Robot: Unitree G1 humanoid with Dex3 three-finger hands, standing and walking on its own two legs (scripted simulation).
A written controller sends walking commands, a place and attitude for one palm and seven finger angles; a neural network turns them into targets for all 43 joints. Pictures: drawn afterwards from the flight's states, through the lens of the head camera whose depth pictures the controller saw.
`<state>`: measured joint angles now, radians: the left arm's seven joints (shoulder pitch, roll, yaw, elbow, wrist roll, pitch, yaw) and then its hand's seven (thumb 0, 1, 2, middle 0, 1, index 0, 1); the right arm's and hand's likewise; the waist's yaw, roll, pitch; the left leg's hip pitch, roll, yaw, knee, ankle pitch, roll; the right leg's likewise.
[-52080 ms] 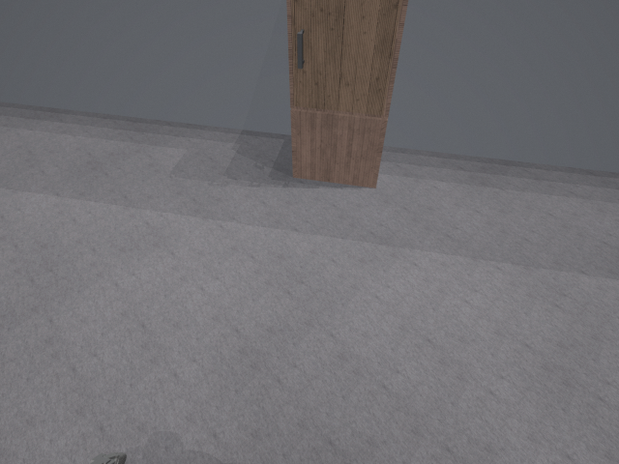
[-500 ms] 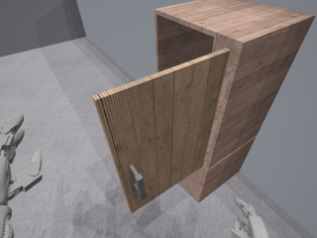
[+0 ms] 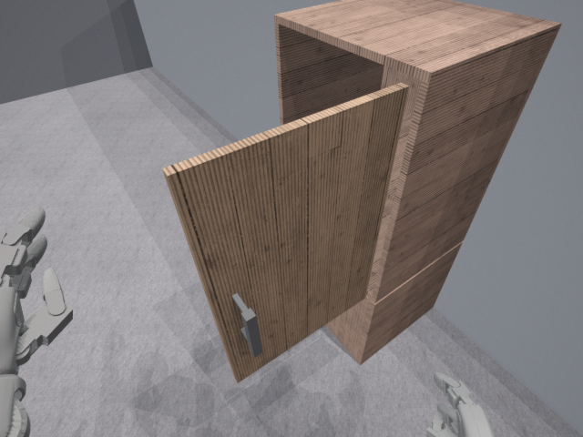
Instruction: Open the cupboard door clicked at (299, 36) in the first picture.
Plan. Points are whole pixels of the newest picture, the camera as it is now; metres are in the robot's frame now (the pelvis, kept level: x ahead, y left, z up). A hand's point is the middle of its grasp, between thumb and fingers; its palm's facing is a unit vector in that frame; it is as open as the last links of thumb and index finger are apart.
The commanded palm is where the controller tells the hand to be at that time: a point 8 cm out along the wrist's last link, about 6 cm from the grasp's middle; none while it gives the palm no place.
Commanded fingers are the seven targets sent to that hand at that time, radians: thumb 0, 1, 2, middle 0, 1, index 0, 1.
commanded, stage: step back with the hand held close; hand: left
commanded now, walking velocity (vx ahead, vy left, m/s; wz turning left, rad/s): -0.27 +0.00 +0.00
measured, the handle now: (247, 325) +0.33 +0.13 -0.09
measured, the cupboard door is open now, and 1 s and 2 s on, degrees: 89 89 89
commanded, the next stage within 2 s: stop stepping back and stand still in 1.24 s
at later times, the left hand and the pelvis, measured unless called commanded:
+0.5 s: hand (36, 343) +0.15 +0.28 +0.15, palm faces +0.42 -0.77 -0.49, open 7.4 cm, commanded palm +0.09 +0.32 +0.17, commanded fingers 0.00 0.90 0.90 -0.20 -0.30 -0.20 -0.30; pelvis -0.05 +0.02 -0.01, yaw +0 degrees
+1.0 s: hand out of the picture +0.08 +0.31 +0.16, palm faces +0.49 -0.74 -0.46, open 7.4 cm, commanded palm +0.02 +0.33 +0.17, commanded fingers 0.00 0.90 0.90 -0.20 -0.30 -0.20 -0.30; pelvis -0.11 +0.02 -0.01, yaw +2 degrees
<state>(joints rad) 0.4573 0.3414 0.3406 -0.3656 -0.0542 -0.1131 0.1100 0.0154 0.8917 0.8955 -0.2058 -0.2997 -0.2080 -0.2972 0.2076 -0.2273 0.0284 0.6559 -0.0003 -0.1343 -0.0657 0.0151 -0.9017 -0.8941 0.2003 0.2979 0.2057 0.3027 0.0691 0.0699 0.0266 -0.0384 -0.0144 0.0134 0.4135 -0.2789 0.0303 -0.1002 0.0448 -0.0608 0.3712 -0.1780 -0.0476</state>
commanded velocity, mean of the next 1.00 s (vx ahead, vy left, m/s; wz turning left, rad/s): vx -0.31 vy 0.00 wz -0.02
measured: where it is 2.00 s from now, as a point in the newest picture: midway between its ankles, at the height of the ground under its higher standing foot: outside the picture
